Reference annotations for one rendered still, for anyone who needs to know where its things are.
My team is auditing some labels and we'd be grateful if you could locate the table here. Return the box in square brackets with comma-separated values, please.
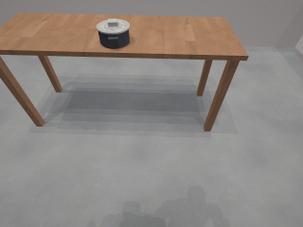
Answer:
[0, 12, 249, 131]

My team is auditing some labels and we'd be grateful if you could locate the pot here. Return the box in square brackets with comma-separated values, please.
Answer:
[98, 29, 130, 49]

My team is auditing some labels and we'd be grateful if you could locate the knob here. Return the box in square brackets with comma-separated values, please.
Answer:
[107, 18, 118, 26]

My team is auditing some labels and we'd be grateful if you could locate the lid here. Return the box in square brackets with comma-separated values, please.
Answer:
[97, 19, 130, 35]

